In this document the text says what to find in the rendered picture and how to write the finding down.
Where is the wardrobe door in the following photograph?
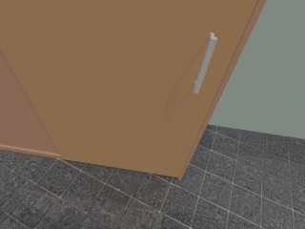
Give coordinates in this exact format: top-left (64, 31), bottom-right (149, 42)
top-left (0, 46), bottom-right (60, 154)
top-left (0, 0), bottom-right (257, 177)

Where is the handle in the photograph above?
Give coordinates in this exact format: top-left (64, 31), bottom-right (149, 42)
top-left (193, 32), bottom-right (217, 94)

